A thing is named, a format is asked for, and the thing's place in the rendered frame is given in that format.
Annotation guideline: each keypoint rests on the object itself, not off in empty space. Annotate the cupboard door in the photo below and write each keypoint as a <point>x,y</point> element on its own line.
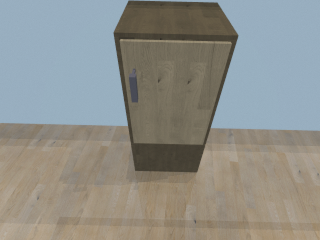
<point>177,83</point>

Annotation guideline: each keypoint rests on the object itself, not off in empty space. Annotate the handle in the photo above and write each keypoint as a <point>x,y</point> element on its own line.
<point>133,86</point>

